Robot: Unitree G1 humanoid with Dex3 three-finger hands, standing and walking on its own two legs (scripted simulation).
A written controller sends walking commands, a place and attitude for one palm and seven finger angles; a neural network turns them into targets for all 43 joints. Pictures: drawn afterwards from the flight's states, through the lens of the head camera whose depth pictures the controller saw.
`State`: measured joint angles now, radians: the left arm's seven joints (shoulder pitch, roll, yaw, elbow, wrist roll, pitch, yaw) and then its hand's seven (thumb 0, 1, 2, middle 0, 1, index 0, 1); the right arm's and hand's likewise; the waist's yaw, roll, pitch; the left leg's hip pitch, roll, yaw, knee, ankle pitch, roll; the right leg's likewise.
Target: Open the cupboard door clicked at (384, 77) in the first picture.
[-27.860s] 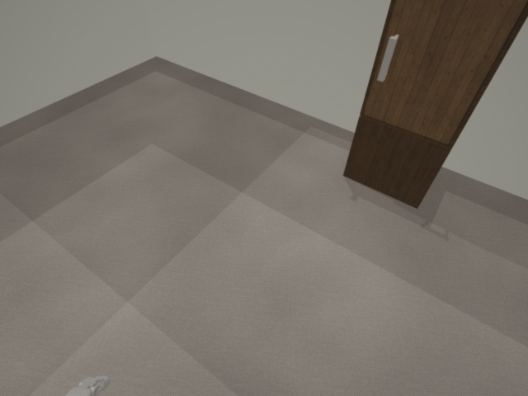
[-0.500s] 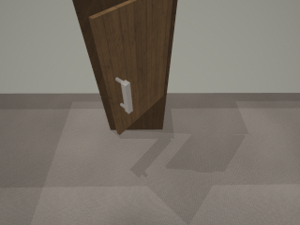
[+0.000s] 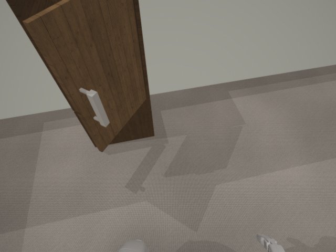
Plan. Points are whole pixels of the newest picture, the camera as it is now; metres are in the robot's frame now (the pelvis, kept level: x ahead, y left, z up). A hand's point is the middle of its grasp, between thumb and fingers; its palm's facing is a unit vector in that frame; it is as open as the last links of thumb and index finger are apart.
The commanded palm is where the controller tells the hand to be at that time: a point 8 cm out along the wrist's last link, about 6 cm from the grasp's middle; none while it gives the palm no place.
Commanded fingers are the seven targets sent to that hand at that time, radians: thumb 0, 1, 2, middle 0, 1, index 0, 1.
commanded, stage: walk to a spot facing it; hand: left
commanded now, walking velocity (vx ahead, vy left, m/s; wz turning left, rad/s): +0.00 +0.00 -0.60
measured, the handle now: (94, 107) +0.54 +0.32 -0.07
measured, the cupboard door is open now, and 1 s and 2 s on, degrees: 49 49 49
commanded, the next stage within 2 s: none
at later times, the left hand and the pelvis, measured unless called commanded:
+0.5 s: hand (107, 242) +0.15 +0.19 -0.17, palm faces -0.27 -0.91 -0.30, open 7.4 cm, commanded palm none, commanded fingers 0.00 0.90 0.90 -0.20 -0.30 -0.20 -0.30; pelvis +0.00 +0.00 -0.02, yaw -17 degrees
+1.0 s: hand (157, 203) +0.26 +0.06 -0.16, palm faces -0.60 -0.77 -0.21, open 7.4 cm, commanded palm none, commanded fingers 0.00 0.90 0.90 -0.20 -0.30 -0.20 -0.30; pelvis +0.04 -0.04 -0.01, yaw -37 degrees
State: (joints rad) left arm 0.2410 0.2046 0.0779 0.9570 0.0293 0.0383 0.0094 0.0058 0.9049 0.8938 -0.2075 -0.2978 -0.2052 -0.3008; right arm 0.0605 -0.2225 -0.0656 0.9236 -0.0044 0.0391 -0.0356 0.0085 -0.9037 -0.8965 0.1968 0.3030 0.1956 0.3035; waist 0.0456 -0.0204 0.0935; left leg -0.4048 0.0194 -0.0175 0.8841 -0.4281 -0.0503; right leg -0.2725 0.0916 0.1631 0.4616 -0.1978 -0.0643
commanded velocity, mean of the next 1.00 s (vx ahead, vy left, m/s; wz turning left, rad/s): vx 0.11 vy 0.00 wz -0.60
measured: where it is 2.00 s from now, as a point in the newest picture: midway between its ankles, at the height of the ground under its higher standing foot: (240, 233)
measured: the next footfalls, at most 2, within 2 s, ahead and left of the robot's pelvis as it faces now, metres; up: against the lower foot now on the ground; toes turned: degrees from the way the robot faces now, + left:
left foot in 0.12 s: +0.04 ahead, +0.16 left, +0.00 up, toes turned -5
right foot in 0.42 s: +0.02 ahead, -0.14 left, +0.00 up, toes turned -16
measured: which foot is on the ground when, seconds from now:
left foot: up 0.00-0.10, down 0.12-0.42, up 0.44-0.70, down 0.72-1.00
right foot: down 0.00-0.12, up 0.14-0.40, down 0.42-0.70, up 0.72-1.00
